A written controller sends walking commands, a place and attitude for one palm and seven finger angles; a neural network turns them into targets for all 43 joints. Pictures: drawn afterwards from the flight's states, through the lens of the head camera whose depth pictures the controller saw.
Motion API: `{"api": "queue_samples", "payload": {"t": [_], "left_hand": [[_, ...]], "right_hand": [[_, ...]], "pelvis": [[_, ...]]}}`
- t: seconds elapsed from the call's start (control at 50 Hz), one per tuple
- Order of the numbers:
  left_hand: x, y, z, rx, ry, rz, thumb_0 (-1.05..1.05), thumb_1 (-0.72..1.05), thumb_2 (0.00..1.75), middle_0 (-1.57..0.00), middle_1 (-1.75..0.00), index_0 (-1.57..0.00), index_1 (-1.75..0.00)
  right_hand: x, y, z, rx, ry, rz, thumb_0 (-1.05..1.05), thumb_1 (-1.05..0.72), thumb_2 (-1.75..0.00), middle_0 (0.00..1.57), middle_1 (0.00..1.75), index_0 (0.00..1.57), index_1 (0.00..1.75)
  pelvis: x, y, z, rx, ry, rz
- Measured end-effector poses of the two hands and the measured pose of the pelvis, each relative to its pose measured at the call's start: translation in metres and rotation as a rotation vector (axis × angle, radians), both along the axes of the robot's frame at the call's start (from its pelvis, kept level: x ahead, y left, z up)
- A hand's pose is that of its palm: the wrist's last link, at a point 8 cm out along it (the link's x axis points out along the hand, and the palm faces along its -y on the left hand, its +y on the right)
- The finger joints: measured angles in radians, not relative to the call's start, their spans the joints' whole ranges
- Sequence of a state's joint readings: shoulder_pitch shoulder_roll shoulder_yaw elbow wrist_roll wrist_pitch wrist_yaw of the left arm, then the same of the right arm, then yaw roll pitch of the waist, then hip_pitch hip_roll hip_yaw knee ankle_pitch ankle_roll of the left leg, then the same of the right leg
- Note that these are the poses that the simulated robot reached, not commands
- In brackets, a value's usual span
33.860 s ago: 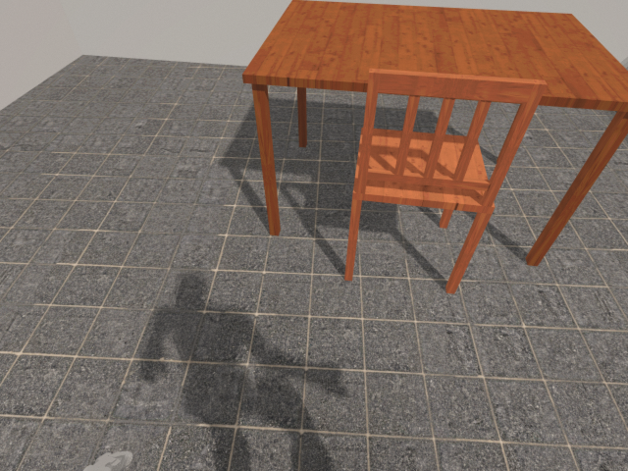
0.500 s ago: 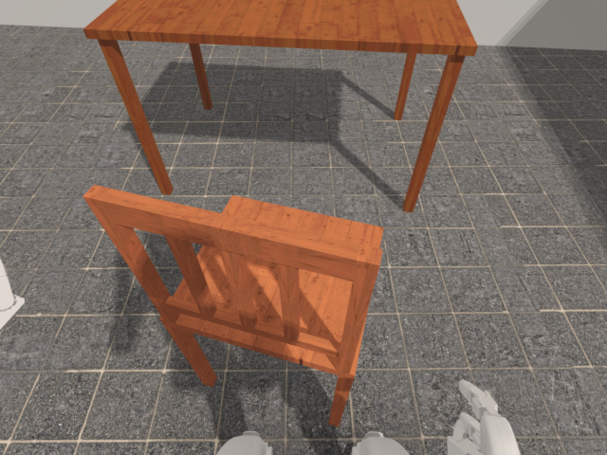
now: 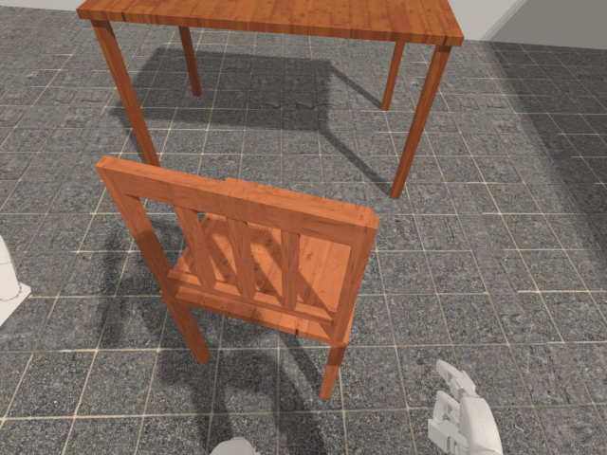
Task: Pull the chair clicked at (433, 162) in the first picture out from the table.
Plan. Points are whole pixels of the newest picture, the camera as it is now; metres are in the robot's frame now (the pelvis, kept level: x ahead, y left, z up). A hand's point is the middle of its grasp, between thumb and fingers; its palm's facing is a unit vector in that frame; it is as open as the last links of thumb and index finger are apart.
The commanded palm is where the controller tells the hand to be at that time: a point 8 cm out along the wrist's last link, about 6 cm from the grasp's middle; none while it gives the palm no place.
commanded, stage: stop stepping back and stand still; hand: left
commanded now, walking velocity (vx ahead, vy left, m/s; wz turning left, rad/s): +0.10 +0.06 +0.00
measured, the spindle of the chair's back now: (243, 259) +0.43 +0.15 -0.07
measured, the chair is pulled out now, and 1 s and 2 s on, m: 0.66 0.66 0.66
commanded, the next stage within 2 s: let the arm hang, fingers relaxed in 1.58 s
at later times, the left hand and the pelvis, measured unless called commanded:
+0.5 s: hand out of the picture +0.14 +0.30 +0.20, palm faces +0.52 -0.77 -0.38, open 7.4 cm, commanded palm +0.09 +0.32 +0.20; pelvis -0.05 +0.02 +0.02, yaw +0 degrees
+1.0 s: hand (1, 314) +0.19 +0.29 +0.17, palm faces +0.44 -0.79 -0.42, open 7.4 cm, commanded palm +0.13 +0.32 +0.20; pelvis -0.01 +0.02 +0.02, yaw +0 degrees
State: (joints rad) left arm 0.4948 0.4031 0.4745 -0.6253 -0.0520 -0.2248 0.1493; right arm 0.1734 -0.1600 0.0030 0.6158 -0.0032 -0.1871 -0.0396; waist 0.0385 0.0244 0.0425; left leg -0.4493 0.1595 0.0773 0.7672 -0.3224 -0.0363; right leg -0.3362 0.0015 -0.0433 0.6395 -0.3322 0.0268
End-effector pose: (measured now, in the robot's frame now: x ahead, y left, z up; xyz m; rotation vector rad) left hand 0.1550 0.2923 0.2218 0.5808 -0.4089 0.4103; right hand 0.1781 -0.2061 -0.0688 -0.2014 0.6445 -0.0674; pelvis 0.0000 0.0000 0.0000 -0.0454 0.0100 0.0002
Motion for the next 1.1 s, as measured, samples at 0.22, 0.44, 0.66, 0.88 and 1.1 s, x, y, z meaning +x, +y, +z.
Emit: {"api": "queue_samples", "payload": {"t": [0.22, 0.44, 0.66, 0.88, 1.1], "left_hand": [[-0.021, 0.021, -0.033, -0.027, 0.261, -0.017, 0.01, 0.88, 0.9, -0.22, -0.3, -0.22, -0.3], [-0.06, 0.035, -0.004, -0.061, 0.023, 0.029, 0.02, 0.88, 0.9, -0.22, -0.3, -0.22, -0.3], [-0.054, 0.022, -0.038, -0.193, 0.135, 0.07, 0.02, 0.89, 0.9, -0.21, -0.3, -0.21, -0.3], [-0.027, 0.028, -0.014, -0.081, 0.122, 0.043, 0.02, 0.88, 0.9, -0.21, -0.3, -0.21, -0.3], [0.007, 0.03, -0.041, -0.165, 0.225, 0.025, 0.02, 0.89, 0.9, -0.21, -0.3, -0.21, -0.3]], "right_hand": [[-0.087, -0.036, 0.006, -0.078, 0.121, -0.193, 0.02, -0.9, -0.9, 0.2, 0.3, 0.2, 0.3], [-0.102, -0.018, 0.018, -0.081, 0.057, -0.151, 0.02, -0.9, -0.9, 0.2, 0.3, 0.2, 0.3], [-0.082, -0.001, 0.013, -0.018, 0.029, -0.074, 0.02, -0.9, -0.9, 0.2, 0.3, 0.2, 0.3], [-0.067, -0.016, 0.021, -0.061, 0.05, -0.114, 0.02, -0.9, -0.9, 0.2, 0.3, 0.2, 0.3], [-0.031, -0.011, 0.025, -0.065, 0.048, -0.13, 0.02, -0.9, -0.9, 0.2, 0.3, 0.2, 0.3]], "pelvis": [[-0.034, 0.016, 0.01, 0.033, 0.006, -0.004], [-0.047, 0.023, 0.017, 0.013, -0.057, 0.009], [-0.049, 0.014, 0.017, 0.009, -0.05, 0.001], [-0.027, 0.017, 0.023, 0.016, -0.021, -0.003], [-0.001, 0.025, 0.023, 0.015, -0.019, -0.006]]}}
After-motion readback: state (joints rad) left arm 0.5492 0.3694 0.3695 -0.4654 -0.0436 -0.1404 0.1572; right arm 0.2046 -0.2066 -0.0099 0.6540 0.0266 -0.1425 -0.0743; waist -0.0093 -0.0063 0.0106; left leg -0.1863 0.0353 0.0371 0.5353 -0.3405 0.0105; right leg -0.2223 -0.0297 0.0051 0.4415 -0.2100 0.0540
